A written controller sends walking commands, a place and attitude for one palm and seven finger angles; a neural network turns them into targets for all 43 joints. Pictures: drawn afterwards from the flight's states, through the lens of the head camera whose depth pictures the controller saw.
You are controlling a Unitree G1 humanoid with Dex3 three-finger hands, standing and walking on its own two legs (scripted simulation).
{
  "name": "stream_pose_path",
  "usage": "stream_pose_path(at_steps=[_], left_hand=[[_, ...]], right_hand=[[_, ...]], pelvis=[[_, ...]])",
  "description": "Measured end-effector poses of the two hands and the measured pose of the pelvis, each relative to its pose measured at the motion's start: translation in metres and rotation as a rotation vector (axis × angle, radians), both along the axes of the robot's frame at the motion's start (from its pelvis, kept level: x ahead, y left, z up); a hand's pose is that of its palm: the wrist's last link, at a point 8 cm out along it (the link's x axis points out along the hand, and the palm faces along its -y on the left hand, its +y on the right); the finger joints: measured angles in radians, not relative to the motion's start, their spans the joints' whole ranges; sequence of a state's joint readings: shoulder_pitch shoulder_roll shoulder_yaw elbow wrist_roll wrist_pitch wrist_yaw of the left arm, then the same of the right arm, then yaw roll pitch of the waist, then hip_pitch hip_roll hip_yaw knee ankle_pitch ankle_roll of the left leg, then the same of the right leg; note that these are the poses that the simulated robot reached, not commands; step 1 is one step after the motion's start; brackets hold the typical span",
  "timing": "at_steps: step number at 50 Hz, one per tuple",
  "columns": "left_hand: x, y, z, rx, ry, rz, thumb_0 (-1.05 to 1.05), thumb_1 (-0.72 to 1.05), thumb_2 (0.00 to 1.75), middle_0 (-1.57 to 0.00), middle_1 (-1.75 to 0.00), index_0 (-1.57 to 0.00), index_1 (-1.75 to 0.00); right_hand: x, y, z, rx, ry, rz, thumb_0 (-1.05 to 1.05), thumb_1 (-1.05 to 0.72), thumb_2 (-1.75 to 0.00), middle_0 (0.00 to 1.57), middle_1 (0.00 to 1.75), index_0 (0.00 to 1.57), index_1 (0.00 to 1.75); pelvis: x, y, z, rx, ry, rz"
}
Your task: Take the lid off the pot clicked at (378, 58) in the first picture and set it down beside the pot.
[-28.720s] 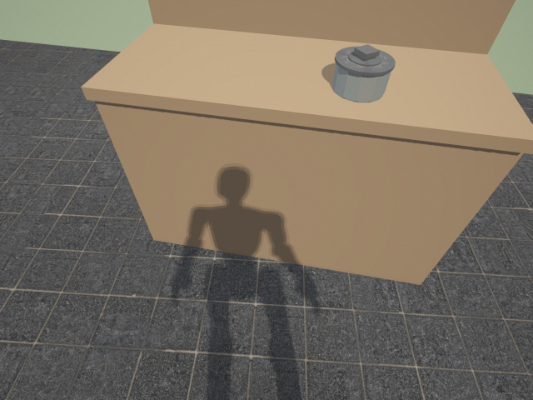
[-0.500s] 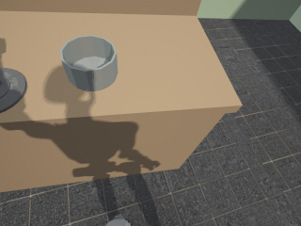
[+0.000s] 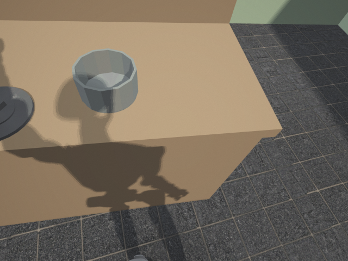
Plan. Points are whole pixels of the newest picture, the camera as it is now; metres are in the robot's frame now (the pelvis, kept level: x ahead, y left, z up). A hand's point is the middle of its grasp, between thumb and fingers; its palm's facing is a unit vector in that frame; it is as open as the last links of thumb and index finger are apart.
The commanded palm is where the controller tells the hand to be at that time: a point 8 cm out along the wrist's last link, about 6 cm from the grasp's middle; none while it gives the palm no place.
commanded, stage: raise the empty hand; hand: left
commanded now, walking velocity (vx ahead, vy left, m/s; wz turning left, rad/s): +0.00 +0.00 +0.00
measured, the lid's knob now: out of the picture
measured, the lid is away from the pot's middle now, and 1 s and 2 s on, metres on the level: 0.26 0.26 0.26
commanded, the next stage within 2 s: draw the hand back to the body in 0.20 s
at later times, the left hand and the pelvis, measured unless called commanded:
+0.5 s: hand out of the picture +0.43 +0.38 +0.23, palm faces -0.28 -0.18 -0.94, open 11.0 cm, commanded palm +0.45 +0.38 +0.29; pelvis -0.01 -0.02 +0.01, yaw +1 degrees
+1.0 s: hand out of the picture +0.43 +0.30 +0.26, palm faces +0.45 -0.78 -0.44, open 11.0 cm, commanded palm +0.36 +0.33 +0.28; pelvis -0.01 -0.04 +0.02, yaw +0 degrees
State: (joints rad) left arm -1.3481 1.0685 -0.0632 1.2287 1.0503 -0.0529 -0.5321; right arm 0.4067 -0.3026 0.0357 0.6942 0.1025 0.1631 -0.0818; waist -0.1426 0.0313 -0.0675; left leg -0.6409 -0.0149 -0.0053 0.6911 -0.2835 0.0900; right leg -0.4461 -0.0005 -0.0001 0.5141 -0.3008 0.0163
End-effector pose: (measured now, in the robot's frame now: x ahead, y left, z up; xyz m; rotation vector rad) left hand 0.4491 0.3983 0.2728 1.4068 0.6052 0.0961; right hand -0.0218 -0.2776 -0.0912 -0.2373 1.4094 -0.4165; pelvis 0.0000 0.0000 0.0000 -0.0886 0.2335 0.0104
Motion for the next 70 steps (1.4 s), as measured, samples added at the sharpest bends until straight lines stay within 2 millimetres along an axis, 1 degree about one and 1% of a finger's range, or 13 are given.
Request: stream_pose_path(at_steps=[4,11,29,34,40,42,45,48,51,55,60,65,70], left_hand=[[-0.004,-0.001,0.010,-0.002,-0.016,0.015,0.00,-0.03,0.72,-0.39,-0.81,-0.39,-0.80],[-0.012,-0.004,0.014,0.008,0.020,0.046,0.00,-0.04,0.72,-0.39,-0.81,-0.39,-0.80],[-0.023,-0.020,0.013,0.025,-0.008,0.014,0.00,-0.04,0.72,-0.39,-0.81,-0.39,-0.80],[-0.032,-0.028,0.013,0.032,-0.031,-0.012,0.00,-0.04,0.72,-0.39,-0.81,-0.39,-0.80],[-0.046,-0.035,0.006,0.047,-0.022,-0.034,0.00,-0.04,0.72,-0.39,-0.81,-0.39,-0.80],[-0.050,-0.039,0.008,-0.218,-0.256,-0.048,0.00,-0.04,0.71,-0.39,-0.81,-0.40,-0.80],[-0.054,-0.048,0.010,-0.497,-0.583,-0.045,0.00,-0.04,0.71,-0.39,-0.81,-0.40,-0.80],[-0.061,-0.055,0.009,-0.677,-0.820,-0.013,0.00,-0.04,0.71,-0.39,-0.81,-0.39,-0.80],[-0.067,-0.064,0.007,-0.792,-0.965,0.021,0.00,-0.02,0.72,-0.39,-0.80,-0.39,-0.79],[-0.076,-0.072,0.003,-0.867,-1.066,0.070,0.00,0.03,0.73,-0.37,-0.77,-0.38,-0.77],[-0.096,-0.081,0.006,-0.855,-1.141,0.082,0.00,0.12,0.75,-0.35,-0.72,-0.36,-0.72],[-0.118,-0.088,0.006,-0.827,-1.168,0.091,0.00,0.23,0.77,-0.33,-0.66,-0.33,-0.66],[-0.137,-0.099,0.001,-0.818,-1.178,0.090,0.00,0.34,0.79,-0.31,-0.60,-0.31,-0.60]], right_hand=[[0.008,-0.002,-0.001,0.008,-0.022,0.016,0.00,-0.90,-0.90,0.20,0.30,0.20,0.30],[0.016,-0.004,-0.003,0.022,-0.049,0.040,0.00,-0.90,-0.90,0.20,0.30,0.20,0.30],[0.011,-0.023,-0.002,0.033,-0.036,0.024,0.00,-0.90,-0.90,0.20,0.30,0.20,0.30],[0.024,-0.025,-0.005,0.053,-0.062,0.037,0.00,-0.90,-0.90,0.20,0.30,0.20,0.30],[0.051,-0.022,-0.007,0.085,-0.122,0.071,0.00,-0.90,-0.90,0.20,0.30,0.20,0.30],[0.061,-0.019,-0.006,0.090,-0.164,0.107,0.00,-0.90,-0.90,0.20,0.30,0.20,0.30],[0.076,-0.014,-0.002,0.096,-0.221,0.167,0.00,-0.90,-0.90,0.20,0.30,0.20,0.30],[0.089,-0.013,0.005,0.098,-0.289,0.189,0.00,-0.90,-0.90,0.20,0.30,0.20,0.30],[0.102,-0.017,0.013,0.091,-0.356,0.196,0.00,-0.90,-0.90,0.20,0.30,0.20,0.30],[0.116,-0.029,0.020,0.074,-0.422,0.201,0.00,-0.90,-0.90,0.20,0.30,0.20,0.30],[0.128,-0.047,0.021,0.064,-0.467,0.204,0.00,-0.90,-0.90,0.20,0.30,0.20,0.30],[0.140,-0.060,0.017,0.068,-0.471,0.215,0.00,-0.90,-0.90,0.20,0.30,0.20,0.30],[0.156,-0.066,0.017,0.076,-0.494,0.242,0.01,-0.90,-0.90,0.20,0.30,0.20,0.30]], pelvis=[[-0.001,-0.001,0.001,0.003,-0.006,0.002],[-0.004,-0.005,0.003,0.012,-0.021,0.005],[-0.005,-0.021,0.006,0.026,-0.048,0.007],[-0.006,-0.024,0.006,0.030,-0.064,0.013],[-0.010,-0.028,0.007,0.034,-0.087,0.020],[-0.012,-0.029,0.008,0.037,-0.110,0.019],[-0.013,-0.032,0.011,0.046,-0.139,0.013],[-0.010,-0.038,0.014,0.052,-0.154,0.000],[-0.004,-0.043,0.017,0.055,-0.170,-0.009],[0.003,-0.050,0.019,0.058,-0.189,-0.020],[0.011,-0.058,0.021,0.065,-0.205,-0.025],[0.016,-0.068,0.021,0.073,-0.214,-0.022],[0.017,-0.078,0.021,0.078,-0.227,-0.014]])
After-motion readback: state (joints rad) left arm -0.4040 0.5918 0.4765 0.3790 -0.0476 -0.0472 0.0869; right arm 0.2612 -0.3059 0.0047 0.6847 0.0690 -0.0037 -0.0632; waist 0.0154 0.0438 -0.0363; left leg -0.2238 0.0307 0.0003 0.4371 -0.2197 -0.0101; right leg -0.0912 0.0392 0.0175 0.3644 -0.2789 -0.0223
